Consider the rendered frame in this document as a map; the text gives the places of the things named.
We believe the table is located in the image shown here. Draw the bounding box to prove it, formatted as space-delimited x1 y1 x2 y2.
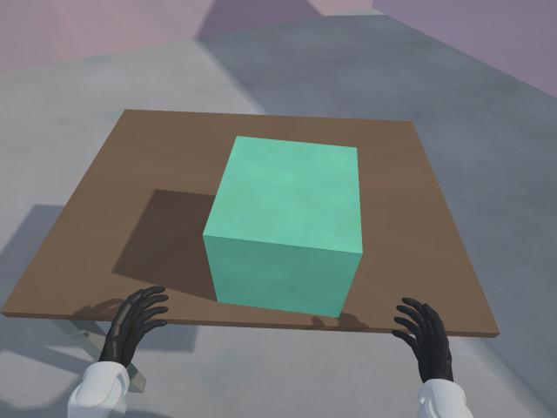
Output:
0 109 500 393

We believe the robot left hand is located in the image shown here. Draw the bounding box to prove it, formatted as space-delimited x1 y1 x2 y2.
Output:
98 287 169 369

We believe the robot right hand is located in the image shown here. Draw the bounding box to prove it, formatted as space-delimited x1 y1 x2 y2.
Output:
392 298 453 383

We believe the right robot forearm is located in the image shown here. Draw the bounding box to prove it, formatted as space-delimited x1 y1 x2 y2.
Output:
416 379 473 418

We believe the carton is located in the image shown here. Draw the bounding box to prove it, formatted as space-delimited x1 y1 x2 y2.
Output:
203 136 363 318

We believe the left robot forearm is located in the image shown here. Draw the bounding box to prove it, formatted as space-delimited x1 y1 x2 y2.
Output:
67 361 130 418

